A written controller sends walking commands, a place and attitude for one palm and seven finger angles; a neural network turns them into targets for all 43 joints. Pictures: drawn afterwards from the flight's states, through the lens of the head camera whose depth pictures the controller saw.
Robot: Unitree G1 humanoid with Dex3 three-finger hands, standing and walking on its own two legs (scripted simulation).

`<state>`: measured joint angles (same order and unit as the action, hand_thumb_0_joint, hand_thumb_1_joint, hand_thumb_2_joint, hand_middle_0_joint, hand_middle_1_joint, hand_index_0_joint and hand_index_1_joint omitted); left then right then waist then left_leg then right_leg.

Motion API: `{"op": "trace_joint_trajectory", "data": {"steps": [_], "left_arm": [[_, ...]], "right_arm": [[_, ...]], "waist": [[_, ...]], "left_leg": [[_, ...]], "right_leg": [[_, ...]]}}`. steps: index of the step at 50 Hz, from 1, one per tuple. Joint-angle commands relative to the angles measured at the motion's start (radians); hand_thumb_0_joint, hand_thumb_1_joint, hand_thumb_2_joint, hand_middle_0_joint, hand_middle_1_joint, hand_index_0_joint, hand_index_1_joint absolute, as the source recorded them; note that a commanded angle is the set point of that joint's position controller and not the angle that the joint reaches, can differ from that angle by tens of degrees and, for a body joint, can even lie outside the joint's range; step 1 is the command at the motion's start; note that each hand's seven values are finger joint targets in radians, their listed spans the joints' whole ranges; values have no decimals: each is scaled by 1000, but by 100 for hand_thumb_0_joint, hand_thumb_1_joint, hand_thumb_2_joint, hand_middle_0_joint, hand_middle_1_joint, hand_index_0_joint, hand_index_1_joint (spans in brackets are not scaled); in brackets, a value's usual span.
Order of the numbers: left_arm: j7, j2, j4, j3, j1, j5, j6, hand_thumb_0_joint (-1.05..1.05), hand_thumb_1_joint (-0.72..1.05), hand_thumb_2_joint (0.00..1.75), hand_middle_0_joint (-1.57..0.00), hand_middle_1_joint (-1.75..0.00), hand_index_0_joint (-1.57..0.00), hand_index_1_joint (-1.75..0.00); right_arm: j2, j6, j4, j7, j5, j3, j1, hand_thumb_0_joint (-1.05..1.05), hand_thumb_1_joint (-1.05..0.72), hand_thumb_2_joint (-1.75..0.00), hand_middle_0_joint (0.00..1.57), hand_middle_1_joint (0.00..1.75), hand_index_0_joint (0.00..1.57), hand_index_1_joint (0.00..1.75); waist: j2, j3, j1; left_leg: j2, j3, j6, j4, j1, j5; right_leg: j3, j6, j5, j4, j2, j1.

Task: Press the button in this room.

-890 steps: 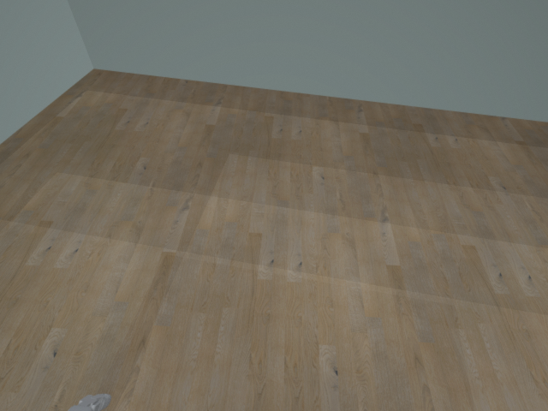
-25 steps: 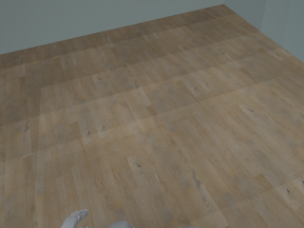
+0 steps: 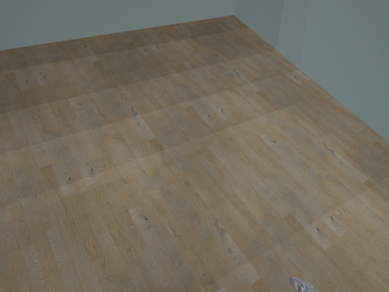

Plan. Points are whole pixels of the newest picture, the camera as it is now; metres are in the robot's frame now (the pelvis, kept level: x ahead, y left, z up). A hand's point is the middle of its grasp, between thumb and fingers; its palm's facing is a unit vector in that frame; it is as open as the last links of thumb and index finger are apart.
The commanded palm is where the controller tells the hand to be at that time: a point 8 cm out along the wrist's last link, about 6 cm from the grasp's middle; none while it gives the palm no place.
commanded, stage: turn or walk to find it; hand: left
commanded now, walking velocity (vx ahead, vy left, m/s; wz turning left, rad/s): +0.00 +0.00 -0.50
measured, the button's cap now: out of the picture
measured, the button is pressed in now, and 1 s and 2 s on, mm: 0 0 0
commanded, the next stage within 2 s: none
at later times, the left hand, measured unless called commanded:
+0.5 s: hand (147, 273) +0.17 +0.12 -0.15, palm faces -0.30 -0.92 -0.26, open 7.4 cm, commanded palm none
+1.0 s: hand out of the picture +0.10 +0.13 -0.16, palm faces -0.37 -0.90 -0.22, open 7.4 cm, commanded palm none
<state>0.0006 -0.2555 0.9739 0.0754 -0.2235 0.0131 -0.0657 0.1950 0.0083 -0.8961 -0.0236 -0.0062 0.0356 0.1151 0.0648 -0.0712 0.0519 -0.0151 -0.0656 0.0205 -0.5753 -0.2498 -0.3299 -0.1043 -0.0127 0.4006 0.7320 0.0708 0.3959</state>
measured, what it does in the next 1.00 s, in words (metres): steps on the spot, turning right: right foot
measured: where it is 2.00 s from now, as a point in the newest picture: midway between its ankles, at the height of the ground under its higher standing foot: (244, 276)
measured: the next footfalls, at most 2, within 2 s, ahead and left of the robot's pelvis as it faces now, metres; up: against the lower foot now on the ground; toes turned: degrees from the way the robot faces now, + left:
right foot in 0.48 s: +0.00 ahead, -0.14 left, +0.00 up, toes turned -22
left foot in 1.06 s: +0.09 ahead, +0.06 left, +0.00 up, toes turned -28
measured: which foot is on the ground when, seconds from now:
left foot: down 0.00-0.48, up 0.50-1.00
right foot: up 0.00-0.46, down 0.48-1.00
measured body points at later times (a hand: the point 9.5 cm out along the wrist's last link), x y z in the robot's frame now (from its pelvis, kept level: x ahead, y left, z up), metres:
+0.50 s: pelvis -0.01 -0.03 -0.01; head +0.02 -0.07 +0.44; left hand +0.19 +0.17 -0.13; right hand -0.10 -0.27 -0.17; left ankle -0.02 +0.10 -0.72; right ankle -0.03 -0.13 -0.73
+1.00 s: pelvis +0.00 -0.04 +0.01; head +0.02 -0.05 +0.46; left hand +0.12 +0.18 -0.14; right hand -0.02 -0.32 -0.12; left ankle +0.04 +0.09 -0.70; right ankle -0.03 -0.13 -0.73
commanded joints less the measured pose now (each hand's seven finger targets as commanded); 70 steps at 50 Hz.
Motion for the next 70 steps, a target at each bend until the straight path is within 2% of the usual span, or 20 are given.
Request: {"op": "trace_joint_trajectory", "data": {"steps": [1,6,16,20,22,23,24,25,28,31,38,48,51,52,53,54,56,60,65,70], "left_arm": [[-9,-116,-86,47,24,19,8,0,90,90,-20,-30,-20,-30],[-20,-64,-76,30,10,8,14,0,90,90,-20,-30,-20,-30],[-25,-27,-130,9,163,5,10,0,90,90,-20,-30,-20,-30],[-21,-23,-126,4,123,4,22,0,90,90,-20,-30,-20,-30],[-18,-55,-102,12,33,6,40,0,90,90,-20,-30,-20,-30],[-5,-152,-76,27,-63,16,56,0,90,90,-20,-30,-20,-30],[9,-249,-59,47,-113,8,61,0,90,90,-20,-30,-20,-30],[20,-231,-57,41,-117,-8,53,0,90,90,-20,-30,-20,-30],[26,-159,-105,29,48,-6,47,0,90,90,-20,-30,-20,-30],[19,-128,-124,18,102,-4,56,0,90,90,-20,-30,-20,-30],[11,-136,-94,25,21,0,64,0,90,90,-20,-30,-20,-30],[0,-158,-62,37,-51,10,83,0,90,90,-20,-30,-20,-30],[-6,-138,-72,33,10,0,78,0,90,90,-20,-30,-20,-30],[-11,-91,-90,20,24,-5,79,0,90,90,-20,-30,-20,-30],[-22,-30,-104,9,22,-12,78,0,90,90,-20,-30,-20,-30],[-24,-63,-127,18,75,1,76,0,90,90,-20,-30,-20,-30],[-39,-86,-100,37,46,19,64,0,90,90,-20,-30,-20,-30],[-54,-26,-56,25,0,19,59,0,90,90,-20,-30,-20,-30],[-50,9,-75,11,59,18,52,0,90,90,-20,-30,-20,-30],[-59,37,-126,-21,256,13,70,0,90,90,-20,-30,-20,-30]], "right_arm": [[182,-13,65,-22,-16,37,10,0,-90,-90,20,30,20,30],[157,-29,37,-21,-11,39,116,0,-90,-90,20,30,20,30],[166,-23,-26,-9,-20,64,220,0,-90,-90,20,30,20,30],[188,-17,-37,0,-22,74,183,0,-90,-90,20,30,20,30],[186,-15,-35,4,-15,72,179,0,-90,-90,20,30,20,30],[148,-10,-21,10,-4,63,193,0,-90,-90,20,30,20,30],[77,-2,36,12,-6,38,125,0,-90,-90,20,30,20,30],[109,16,42,-2,-4,43,105,0,-90,-90,20,30,20,30],[119,31,4,1,-12,49,101,0,-90,-90,20,30,20,30],[115,35,-23,10,-18,54,156,0,-90,-90,20,30,20,30],[122,32,4,3,-17,53,87,0,-90,-90,20,30,20,30],[121,-18,73,18,-10,42,-10,0,-90,-90,20,30,20,30],[118,-42,22,8,-4,39,136,0,-90,-90,20,30,20,30],[174,-53,-3,-4,-4,49,215,0,-90,-90,20,30,20,30],[277,-50,-8,-6,-17,72,272,0,-90,-90,20,30,20,30],[308,-42,0,-6,-12,78,267,0,-90,-90,20,30,20,30],[219,-47,22,0,-17,53,158,0,-90,-90,20,30,20,30],[143,-75,-3,-4,-12,29,195,0,-90,-90,20,30,20,30],[99,-90,-66,-10,-10,17,332,0,-90,-90,20,30,20,30],[98,-90,-128,-10,-28,23,434,0,-90,-90,20,30,20,30]], "waist": [[-269,9,-34],[-194,79,-48],[-242,55,-105],[-268,75,-81],[-184,124,-28],[49,190,16],[280,168,36],[176,168,35],[91,66,-23],[49,66,-63],[71,84,-39],[81,85,-2],[39,114,-74],[-112,145,-116],[-410,129,-148],[-361,37,-153],[-274,-48,-78],[-156,-72,-47],[-216,-59,-64],[-233,-98,-123]], "left_leg": [[-343,246,70,322,20,273],[-270,57,62,213,210,662],[-355,6,129,195,224,607],[-367,-42,96,128,170,568],[-324,-119,18,-33,85,490],[-259,-167,-47,-258,-98,245],[-103,-133,-97,-495,-343,-308],[-112,9,-85,-579,-320,-321],[-126,65,-88,-646,-345,-134],[-110,52,-102,-594,-277,-18],[-79,75,-117,-510,-306,-12],[-31,67,-77,-129,-168,-128],[-2,32,-56,180,202,29],[-124,125,-36,264,411,-29],[-386,450,25,388,473,-297],[-506,528,91,462,306,-421],[-417,401,74,486,153,-377],[-281,112,15,424,155,26],[-265,-24,-3,340,264,488],[-282,-82,52,301,348,707]], "right_leg": [[10,-40,78,440,-62,166],[73,-70,-20,506,-87,215],[150,-59,59,219,-146,141],[197,-23,28,-3,-117,-16],[207,-2,-197,-240,-111,-217],[9,52,-406,-348,-267,-430],[-305,160,-831,-352,-486,-468],[-249,222,-889,-341,-505,-398],[-165,187,-508,-393,-371,-266],[-90,141,-406,-422,-296,-193],[-173,157,-404,-422,-278,-251],[-366,219,-21,-478,-278,-234],[-283,138,-7,-359,-166,-10],[-196,92,59,-227,-85,175],[-14,35,180,53,31,367],[29,18,144,203,-60,390],[45,-2,16,340,-100,341],[91,-18,-182,475,-120,336],[138,-28,-230,483,-132,420],[251,1,-194,132,-127,368]]}}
